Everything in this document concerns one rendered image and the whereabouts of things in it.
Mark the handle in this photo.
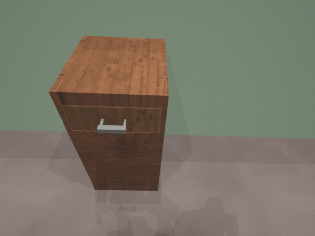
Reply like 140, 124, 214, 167
97, 119, 126, 134

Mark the cabinet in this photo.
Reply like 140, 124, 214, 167
49, 36, 169, 191

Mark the drawer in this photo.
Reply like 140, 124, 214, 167
62, 105, 161, 132

